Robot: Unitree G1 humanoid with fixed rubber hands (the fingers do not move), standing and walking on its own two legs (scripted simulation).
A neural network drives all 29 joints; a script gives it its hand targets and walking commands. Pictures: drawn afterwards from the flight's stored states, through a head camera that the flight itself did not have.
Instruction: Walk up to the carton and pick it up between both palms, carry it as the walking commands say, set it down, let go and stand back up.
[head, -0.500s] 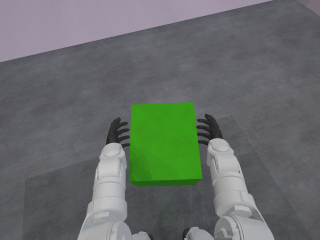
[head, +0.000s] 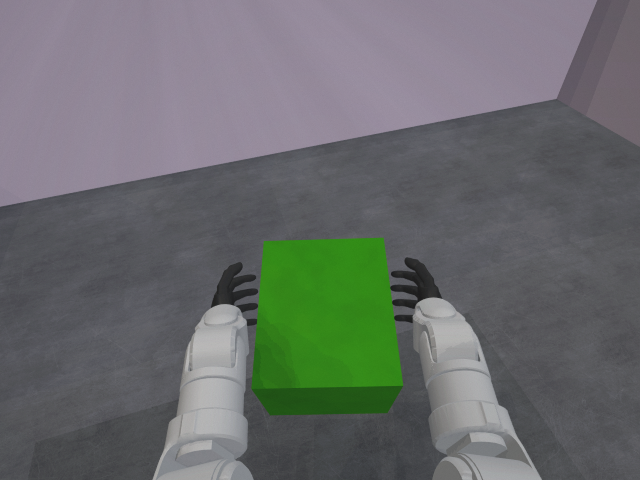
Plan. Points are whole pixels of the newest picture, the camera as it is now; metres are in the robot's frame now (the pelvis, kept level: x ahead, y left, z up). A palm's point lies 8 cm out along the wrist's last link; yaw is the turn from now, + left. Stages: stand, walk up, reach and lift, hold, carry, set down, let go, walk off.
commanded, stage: reach and lift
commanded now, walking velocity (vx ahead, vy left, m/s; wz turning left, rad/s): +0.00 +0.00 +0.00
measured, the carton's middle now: (326, 327) +0.34 +0.02 -0.04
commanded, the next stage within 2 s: hold in 1.34 s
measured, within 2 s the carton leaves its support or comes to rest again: neither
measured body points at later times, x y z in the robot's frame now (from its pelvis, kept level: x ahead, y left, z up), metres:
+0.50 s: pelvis -0.01 +0.00 +0.00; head -0.07 -0.01 +0.45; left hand +0.31 +0.14 +0.05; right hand +0.31 -0.14 +0.05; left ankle +0.01 +0.13 -0.74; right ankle +0.03 -0.12 -0.74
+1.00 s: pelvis +0.00 +0.00 +0.00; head -0.07 +0.00 +0.45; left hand +0.31 +0.14 +0.05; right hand +0.31 -0.13 +0.05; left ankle +0.01 +0.13 -0.74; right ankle +0.03 -0.12 -0.74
